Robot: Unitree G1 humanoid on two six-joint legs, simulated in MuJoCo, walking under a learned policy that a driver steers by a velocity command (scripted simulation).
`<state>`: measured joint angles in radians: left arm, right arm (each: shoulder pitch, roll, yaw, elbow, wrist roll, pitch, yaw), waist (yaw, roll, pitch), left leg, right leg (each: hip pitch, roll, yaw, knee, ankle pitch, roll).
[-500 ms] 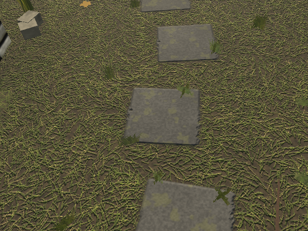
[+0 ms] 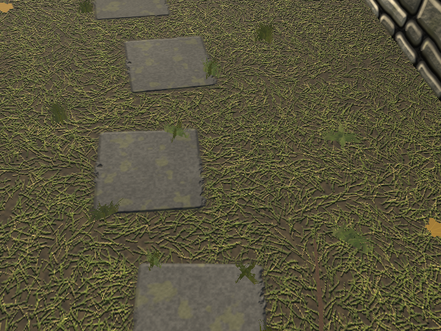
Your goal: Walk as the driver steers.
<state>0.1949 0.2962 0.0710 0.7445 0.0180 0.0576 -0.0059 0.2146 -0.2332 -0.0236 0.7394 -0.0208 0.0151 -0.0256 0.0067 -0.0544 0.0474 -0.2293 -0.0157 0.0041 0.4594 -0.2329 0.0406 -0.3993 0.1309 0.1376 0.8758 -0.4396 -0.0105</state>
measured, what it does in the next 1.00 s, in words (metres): walks ahead: right foot, then left foot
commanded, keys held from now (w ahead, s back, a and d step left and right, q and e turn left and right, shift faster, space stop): no key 0.18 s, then w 0.82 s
